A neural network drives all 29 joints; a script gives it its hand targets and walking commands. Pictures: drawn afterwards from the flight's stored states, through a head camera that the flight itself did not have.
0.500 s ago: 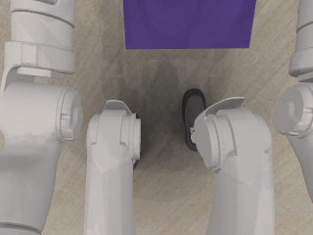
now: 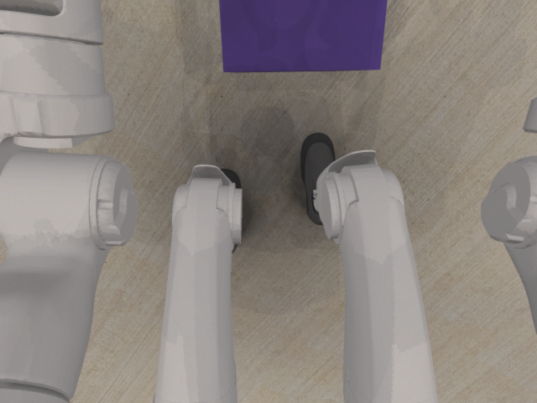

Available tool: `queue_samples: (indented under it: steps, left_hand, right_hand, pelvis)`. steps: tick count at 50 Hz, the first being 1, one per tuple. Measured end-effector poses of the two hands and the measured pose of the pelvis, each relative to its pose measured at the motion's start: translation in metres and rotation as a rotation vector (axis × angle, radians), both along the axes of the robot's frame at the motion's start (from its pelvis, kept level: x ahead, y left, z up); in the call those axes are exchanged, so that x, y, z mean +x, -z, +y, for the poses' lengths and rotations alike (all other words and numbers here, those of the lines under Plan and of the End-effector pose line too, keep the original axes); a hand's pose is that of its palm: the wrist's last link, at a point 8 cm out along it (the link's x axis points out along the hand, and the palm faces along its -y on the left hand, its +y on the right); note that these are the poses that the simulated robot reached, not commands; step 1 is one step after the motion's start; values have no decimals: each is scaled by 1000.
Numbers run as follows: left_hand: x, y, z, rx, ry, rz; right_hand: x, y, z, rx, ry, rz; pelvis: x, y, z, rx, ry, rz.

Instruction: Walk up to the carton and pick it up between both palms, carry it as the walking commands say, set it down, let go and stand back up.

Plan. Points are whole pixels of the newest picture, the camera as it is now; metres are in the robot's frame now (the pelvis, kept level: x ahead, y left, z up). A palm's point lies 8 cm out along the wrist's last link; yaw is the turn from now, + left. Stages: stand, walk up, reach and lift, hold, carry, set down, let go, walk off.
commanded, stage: set down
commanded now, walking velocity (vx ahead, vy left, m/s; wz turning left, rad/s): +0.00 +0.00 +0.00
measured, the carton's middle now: out of the picture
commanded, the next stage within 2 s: let go in 0.44 s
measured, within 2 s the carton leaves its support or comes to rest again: neither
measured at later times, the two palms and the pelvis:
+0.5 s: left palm out of the picture +0.61 +0.13 +0.02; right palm out of the picture +0.56 -0.27 +0.01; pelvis +0.01 +0.00 +0.12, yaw +0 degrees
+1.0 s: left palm out of the picture +0.41 +0.17 +0.09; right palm out of the picture +0.36 -0.27 +0.09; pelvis +0.00 +0.00 +0.17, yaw -1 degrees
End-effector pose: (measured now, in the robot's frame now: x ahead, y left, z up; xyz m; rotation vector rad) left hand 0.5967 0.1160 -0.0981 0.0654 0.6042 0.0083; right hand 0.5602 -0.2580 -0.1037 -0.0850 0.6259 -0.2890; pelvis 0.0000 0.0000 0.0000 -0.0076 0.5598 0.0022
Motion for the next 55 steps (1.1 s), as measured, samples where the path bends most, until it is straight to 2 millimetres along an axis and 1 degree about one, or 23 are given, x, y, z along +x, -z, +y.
queue_samples:
  steps: [5,9,16,21,23,26,30,33,36,38,41,43,46,49,52,55]
  left_hand:
    - [-3,-21,0,12,8,33]
    - [-1,-44,1,26,13,22]
    - [5,-83,6,50,18,38]
    - [12,-115,5,44,33,26]
    - [12,-119,8,43,34,44]
    - [9,-115,16,53,25,85]
    - [1,-117,23,67,29,53]
    - [-21,-115,27,109,51,59]
    - [-55,-113,37,160,56,99]
    - [-81,-117,44,186,52,113]
    - [-117,-132,50,199,54,123]
    - [-136,-145,51,194,55,130]
    - [-159,-163,49,173,60,136]
    - [-180,-181,49,159,55,142]
    - [-204,-198,59,178,25,170]
    - [-223,-222,69,190,4,172]
  right_hand:
    - [-4,-23,-4,9,6,15]
    - [-3,-41,-4,22,7,23]
    - [2,-80,-5,30,7,24]
    - [7,-110,-5,32,10,21]
    - [6,-114,-6,37,16,44]
    - [0,-112,-8,48,21,91]
    - [-9,-115,-11,30,3,69]
    - [-29,-115,-13,4,-41,82]
    - [-62,-115,-13,-21,-106,128]
    - [-87,-120,-12,-37,-153,150]
    - [-125,-135,-12,-53,-209,178]
    - [-146,-147,-12,-58,-228,194]
    - [-172,-167,-14,-60,-242,208]
    - [-195,-188,-14,-45,-238,206]
    - [-222,-208,-13,2,-202,208]
    - [-244,-229,-13,47,-166,201]
  pelvis:
    - [-2,-23,-2,7,3,-9]
    - [-1,-41,-3,13,5,-9]
    - [4,-76,-4,22,7,-10]
    - [9,-103,-3,23,9,-16]
    - [10,-112,-3,23,10,-22]
    - [12,-123,-2,21,10,-28]
    - [14,-131,-1,18,10,-31]
    - [15,-134,-1,17,10,-53]
    - [14,-138,-1,16,12,-86]
    - [14,-142,-1,15,13,-111]
    - [12,-149,-2,14,16,-159]
    - [9,-154,-2,13,17,-196]
    - [4,-161,-2,10,21,-253]
    - [3,-167,-3,8,23,-272]
    - [10,-175,-4,9,25,-242]
    - [19,-187,-6,9,25,-234]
